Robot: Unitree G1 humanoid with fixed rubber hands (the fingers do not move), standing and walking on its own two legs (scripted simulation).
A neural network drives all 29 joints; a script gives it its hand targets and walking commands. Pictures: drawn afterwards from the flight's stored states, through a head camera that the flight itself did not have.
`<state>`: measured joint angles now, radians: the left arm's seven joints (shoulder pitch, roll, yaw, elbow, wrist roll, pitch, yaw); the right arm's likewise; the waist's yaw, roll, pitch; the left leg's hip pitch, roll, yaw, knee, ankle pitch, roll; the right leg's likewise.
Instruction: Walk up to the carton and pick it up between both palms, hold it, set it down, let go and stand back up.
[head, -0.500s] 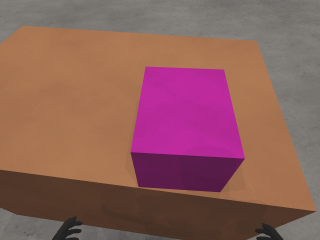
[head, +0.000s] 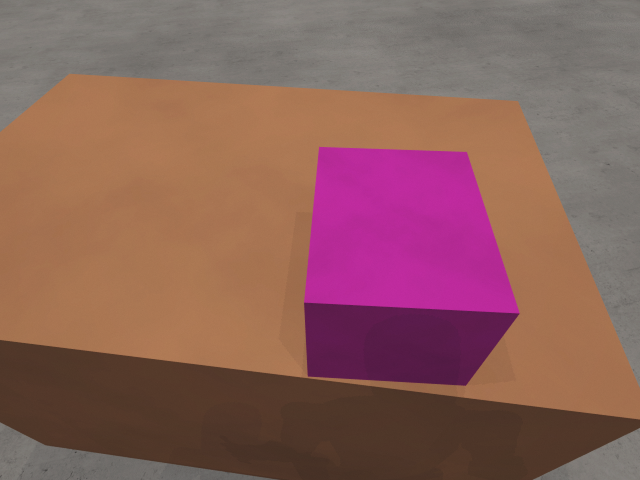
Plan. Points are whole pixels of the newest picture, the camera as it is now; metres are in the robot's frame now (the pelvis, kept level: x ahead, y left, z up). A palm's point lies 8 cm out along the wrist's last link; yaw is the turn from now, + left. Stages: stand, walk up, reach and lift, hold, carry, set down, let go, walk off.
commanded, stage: stand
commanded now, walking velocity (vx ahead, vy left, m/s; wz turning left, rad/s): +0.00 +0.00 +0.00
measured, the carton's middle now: (389, 261) +0.38 -0.07 +0.06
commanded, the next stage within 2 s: none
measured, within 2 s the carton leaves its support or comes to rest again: neither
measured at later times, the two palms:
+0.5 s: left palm out of the picture +0.01 +0.31 -0.12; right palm out of the picture +0.03 -0.27 -0.11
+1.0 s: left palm out of the picture +0.03 +0.30 -0.12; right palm out of the picture +0.05 -0.28 -0.12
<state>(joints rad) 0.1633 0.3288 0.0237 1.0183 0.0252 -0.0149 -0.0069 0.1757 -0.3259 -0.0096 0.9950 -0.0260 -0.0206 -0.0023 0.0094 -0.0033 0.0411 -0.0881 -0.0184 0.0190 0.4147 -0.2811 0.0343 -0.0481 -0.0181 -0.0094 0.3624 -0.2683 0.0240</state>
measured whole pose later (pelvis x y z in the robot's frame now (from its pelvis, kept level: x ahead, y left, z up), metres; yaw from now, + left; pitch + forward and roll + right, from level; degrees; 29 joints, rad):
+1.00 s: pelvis -0.03 +0.01 +0.00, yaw +2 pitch -2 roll +0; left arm 0.14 0.33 0.00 1.12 0.01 -0.02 0.00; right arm 0.14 -0.35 0.01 1.10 -0.01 -0.03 0.00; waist 0.00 0.01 0.04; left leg -0.12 -0.05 0.00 0.35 -0.20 0.05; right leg -0.07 -0.05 -0.03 0.32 -0.21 0.04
